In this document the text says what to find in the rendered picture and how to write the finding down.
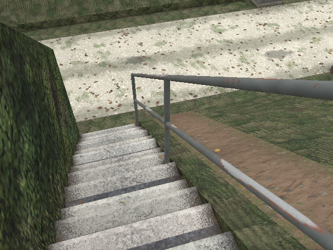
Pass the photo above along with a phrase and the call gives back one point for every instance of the stairs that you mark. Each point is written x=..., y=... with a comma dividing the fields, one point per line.
x=122, y=196

